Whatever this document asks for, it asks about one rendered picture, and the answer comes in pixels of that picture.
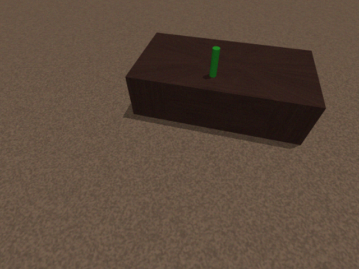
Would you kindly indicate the can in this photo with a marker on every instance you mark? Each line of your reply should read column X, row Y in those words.
column 214, row 61

